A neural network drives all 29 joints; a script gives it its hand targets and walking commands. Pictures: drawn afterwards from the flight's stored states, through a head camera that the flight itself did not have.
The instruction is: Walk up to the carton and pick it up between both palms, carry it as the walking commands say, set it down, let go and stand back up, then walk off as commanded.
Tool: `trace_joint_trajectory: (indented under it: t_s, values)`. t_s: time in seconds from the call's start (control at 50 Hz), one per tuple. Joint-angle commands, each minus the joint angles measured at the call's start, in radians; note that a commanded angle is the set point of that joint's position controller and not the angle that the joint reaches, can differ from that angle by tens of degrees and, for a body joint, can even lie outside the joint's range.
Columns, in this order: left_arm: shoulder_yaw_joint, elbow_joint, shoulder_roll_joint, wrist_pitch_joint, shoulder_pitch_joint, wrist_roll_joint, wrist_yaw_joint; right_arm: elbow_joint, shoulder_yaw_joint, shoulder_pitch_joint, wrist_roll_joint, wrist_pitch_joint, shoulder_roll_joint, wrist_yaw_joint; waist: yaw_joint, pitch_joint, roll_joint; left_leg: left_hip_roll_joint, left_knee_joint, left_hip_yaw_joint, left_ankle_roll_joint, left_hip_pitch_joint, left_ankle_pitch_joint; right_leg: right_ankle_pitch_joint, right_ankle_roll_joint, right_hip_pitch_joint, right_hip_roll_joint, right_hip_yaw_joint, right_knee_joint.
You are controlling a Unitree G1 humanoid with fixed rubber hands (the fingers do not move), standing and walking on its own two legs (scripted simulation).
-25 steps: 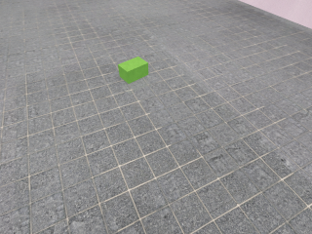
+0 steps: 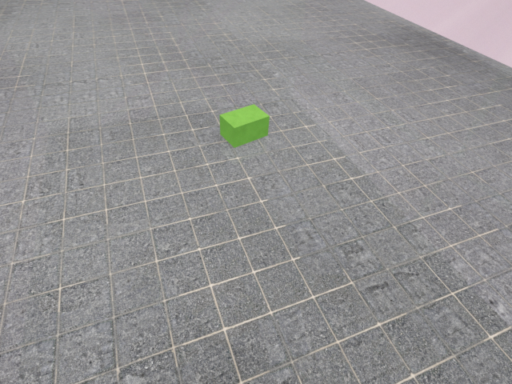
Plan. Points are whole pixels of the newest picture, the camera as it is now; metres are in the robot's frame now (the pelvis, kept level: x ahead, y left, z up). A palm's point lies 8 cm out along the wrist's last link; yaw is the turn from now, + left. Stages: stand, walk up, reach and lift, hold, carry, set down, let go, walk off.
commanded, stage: walk up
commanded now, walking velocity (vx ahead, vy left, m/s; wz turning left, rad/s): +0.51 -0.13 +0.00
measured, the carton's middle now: (244, 125) +1.86 +0.01 -0.69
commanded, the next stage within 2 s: none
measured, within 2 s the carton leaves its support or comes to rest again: neither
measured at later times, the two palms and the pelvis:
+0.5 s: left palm (172, 284) +0.37 +0.17 -0.12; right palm out of the picture +0.08 -0.24 -0.14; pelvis +0.21 -0.04 -0.01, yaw -1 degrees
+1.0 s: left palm (145, 295) +0.36 +0.23 -0.15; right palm (337, 209) +0.58 -0.23 -0.12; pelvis +0.45 +0.00 -0.01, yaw +0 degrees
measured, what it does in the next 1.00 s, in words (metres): walks ahead: right foot, then left foot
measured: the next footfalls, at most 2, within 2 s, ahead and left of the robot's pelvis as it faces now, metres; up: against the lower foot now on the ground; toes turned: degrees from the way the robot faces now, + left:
right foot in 0.50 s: +0.36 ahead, -0.17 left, +0.00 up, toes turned -11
left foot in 0.94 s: +0.57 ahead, +0.11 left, +0.00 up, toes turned +9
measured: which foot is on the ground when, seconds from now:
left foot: down 0.00-0.48, up 0.50-0.92, down 0.94-1.00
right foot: up 0.00-0.48, down 0.50-0.94, up 0.96-1.00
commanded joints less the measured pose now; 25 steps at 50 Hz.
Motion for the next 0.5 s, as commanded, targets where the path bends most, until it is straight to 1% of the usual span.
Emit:
trace_joint_trajectory:
  t_s: [0.0, 0.02, 0.04, 0.06, 0.08, 0.1, 0.12, 0.14, 0.16, 0.18, 0.2, 0.22, 0.24, 0.26, 0.28, 0.3, 0.32, 0.34, 0.36, 0.38, 0.4, 0.42, 0.44, 0.46, 0.48]
  values:
    - [0.014, -0.182, 0.065, -0.033, -0.226, -0.006, -0.004, 0.052, -0.073, 0.380, -0.025, -0.033, -0.284, -0.059, -0.171, 0.014, 0.283, 0.442, -0.530, -0.736, 0.130, 0.392, -0.567, -0.145, -0.056, -0.675, 0.052, 0.084, 0.605]
    - [0.020, -0.191, 0.075, -0.030, -0.231, -0.007, -0.006, 0.030, -0.068, 0.295, -0.020, -0.037, -0.263, -0.060, -0.118, 0.085, 0.268, 0.442, -0.577, -0.750, 0.145, 0.301, -0.588, -0.054, -0.065, -0.678, 0.003, 0.116, 0.627]
    - [0.016, -0.166, 0.069, -0.034, -0.200, -0.007, -0.012, 0.010, -0.063, 0.203, -0.014, -0.046, -0.217, -0.057, -0.074, 0.106, 0.250, 0.396, -0.562, -0.666, 0.137, 0.272, -0.494, 0.039, -0.061, -0.655, -0.016, 0.133, 0.632]
    - [0.022, -0.141, 0.073, -0.037, -0.181, -0.014, -0.016, 0.001, -0.052, 0.157, -0.007, -0.055, -0.166, -0.055, -0.044, 0.098, 0.194, 0.324, -0.526, -0.502, 0.120, 0.254, -0.377, 0.098, -0.037, -0.608, -0.048, 0.125, 0.604]
    - [0.022, -0.124, 0.056, -0.031, -0.152, -0.016, -0.020, -0.004, -0.044, 0.119, -0.004, -0.065, -0.121, -0.060, -0.026, 0.080, 0.172, 0.287, -0.514, -0.419, 0.107, 0.253, -0.285, 0.137, -0.022, -0.559, -0.050, 0.111, 0.582]
    - [0.025, -0.119, 0.054, -0.028, -0.153, -0.019, -0.023, 0.013, -0.043, 0.148, -0.003, -0.071, -0.102, -0.062, -0.026, 0.075, 0.174, 0.279, -0.508, -0.354, 0.105, 0.228, -0.222, 0.162, -0.017, -0.534, -0.058, 0.086, 0.545]
    - [0.026, -0.133, 0.046, -0.022, -0.151, -0.020, -0.025, 0.010, -0.038, 0.143, 0.002, -0.071, -0.089, -0.064, -0.016, 0.112, 0.128, 0.262, -0.519, -0.304, 0.110, 0.201, -0.163, 0.186, -0.002, -0.511, -0.057, 0.066, 0.499]
    - [0.026, -0.125, 0.030, -0.015, -0.136, -0.021, -0.028, 0.017, -0.039, 0.152, 0.004, -0.075, -0.083, -0.065, -0.003, 0.130, 0.133, 0.263, -0.522, -0.259, 0.110, 0.188, -0.102, 0.225, 0.002, -0.503, -0.055, 0.058, 0.469]
    - [0.025, -0.120, 0.018, -0.012, -0.146, -0.020, -0.028, 0.023, -0.037, 0.160, 0.003, -0.078, -0.083, -0.067, -0.006, 0.137, 0.141, 0.255, -0.532, -0.225, 0.113, 0.209, -0.064, 0.253, 0.017, -0.511, -0.049, 0.037, 0.443]
    - [0.028, -0.135, 0.019, -0.007, -0.200, -0.018, -0.027, 0.043, -0.036, 0.202, 0.004, -0.077, -0.063, -0.068, -0.028, 0.150, 0.108, 0.253, -0.526, -0.224, 0.113, 0.208, -0.034, 0.268, 0.019, -0.514, -0.050, 0.042, 0.405]
    - [0.025, -0.143, 0.015, -0.007, -0.189, -0.020, -0.028, 0.036, -0.037, 0.191, 0.006, -0.077, -0.069, -0.069, -0.018, 0.146, 0.132, 0.244, -0.531, -0.199, 0.111, 0.225, -0.039, 0.289, 0.015, -0.511, -0.047, 0.029, 0.359]
    - [0.019, -0.149, -0.006, -0.008, -0.209, -0.023, -0.029, 0.043, -0.034, 0.182, 0.007, -0.077, -0.054, -0.069, -0.022, 0.148, 0.134, 0.229, -0.514, -0.161, 0.113, 0.227, 0.002, 0.308, 0.021, -0.501, -0.030, 0.009, 0.301]
    - [0.017, -0.151, -0.004, -0.008, -0.239, -0.023, -0.032, 0.050, -0.037, 0.198, 0.006, -0.075, -0.064, -0.070, -0.036, 0.148, 0.149, 0.218, -0.511, -0.153, 0.108, 0.260, 0.038, 0.321, 0.018, -0.500, -0.021, -0.001, 0.248]
    - [0.012, -0.163, -0.018, -0.013, -0.277, -0.027, -0.032, 0.066, -0.035, 0.238, 0.004, -0.076, -0.049, -0.073, -0.060, 0.150, 0.139, 0.218, -0.506, -0.130, 0.111, 0.280, 0.076, 0.319, 0.014, -0.499, -0.019, -0.019, 0.199]
    - [0.015, -0.170, -0.025, -0.012, -0.314, -0.027, -0.037, 0.076, -0.031, 0.248, 0.003, -0.075, -0.047, -0.073, -0.066, 0.176, 0.139, 0.221, -0.499, -0.123, 0.114, 0.264, 0.115, 0.333, 0.012, -0.498, -0.015, -0.032, 0.185]
    - [0.013, -0.178, -0.028, -0.015, -0.332, -0.031, -0.039, 0.075, -0.036, 0.250, 0.004, -0.077, -0.061, -0.076, -0.073, 0.175, 0.157, 0.222, -0.490, -0.111, 0.111, 0.282, 0.154, 0.347, 0.004, -0.495, -0.011, -0.026, 0.132]
    - [0.017, -0.186, -0.028, -0.016, -0.342, -0.031, -0.037, 0.092, -0.037, 0.280, 0.000, -0.075, -0.046, -0.078, -0.086, 0.160, 0.160, 0.237, -0.489, -0.133, 0.123, 0.293, 0.148, 0.324, 0.009, -0.471, -0.015, -0.028, 0.126]
    - [0.013, -0.189, -0.029, -0.018, -0.369, -0.035, -0.036, 0.092, -0.038, 0.285, -0.001, -0.075, -0.053, -0.079, -0.094, 0.150, 0.150, 0.226, -0.468, -0.119, 0.115, 0.309, 0.198, 0.309, 0.002, -0.453, -0.007, -0.032, 0.086]
    - [0.017, -0.185, -0.025, -0.020, -0.366, -0.032, -0.037, 0.097, -0.044, 0.280, -0.001, -0.071, -0.067, -0.078, -0.087, 0.135, 0.165, 0.236, -0.454, -0.101, 0.124, 0.333, 0.230, 0.288, 0.001, -0.431, -0.007, -0.044, 0.075]
    - [0.018, -0.189, -0.028, -0.025, -0.372, -0.032, -0.036, 0.101, -0.047, 0.280, 0.000, -0.066, -0.074, -0.079, -0.088, 0.130, 0.153, 0.232, -0.425, -0.098, 0.119, 0.324, 0.258, 0.258, -0.005, -0.383, 0.005, -0.041, 0.019]
    - [0.019, -0.187, -0.035, -0.026, -0.357, -0.032, -0.032, 0.108, -0.044, 0.282, -0.002, -0.063, -0.068, -0.079, -0.079, 0.131, 0.180, 0.216, -0.390, -0.090, 0.123, 0.313, 0.329, 0.229, -0.008, -0.343, 0.018, -0.073, 0.022]
    - [0.023, -0.169, -0.017, -0.030, -0.302, -0.030, -0.026, 0.116, -0.049, 0.266, 0.002, -0.062, -0.088, -0.080, -0.045, 0.090, 0.204, 0.209, -0.325, -0.059, 0.115, 0.320, 0.420, 0.211, -0.021, -0.253, 0.019, -0.075, -0.016]
    - [0.041, -0.141, 0.006, -0.043, -0.206, -0.027, -0.014, 0.122, -0.048, 0.269, 0.004, -0.061, -0.086, -0.076, 0.009, -0.003, 0.104, 0.163, -0.164, -0.012, 0.095, 0.270, 0.491, 0.245, -0.041, -0.064, 0.030, -0.101, -0.071]
    - [0.065, -0.089, 0.073, -0.059, -0.016, -0.019, 0.001, 0.118, -0.040, 0.245, 0.005, -0.058, -0.070, -0.070, 0.106, -0.089, 0.009, 0.077, 0.111, 0.036, 0.072, 0.077, 0.336, 0.205, -0.072, 0.208, -0.007, -0.038, -0.070]
    - [0.093, -0.045, 0.221, -0.068, 0.190, 0.010, 0.018, 0.072, -0.021, 0.233, 0.000, -0.061, 0.031, -0.068, 0.168, -0.181, -0.234, -0.054, 0.450, 0.046, 0.046, -0.206, -0.193, 0.141, -0.107, 0.398, -0.301, 0.377, -0.157]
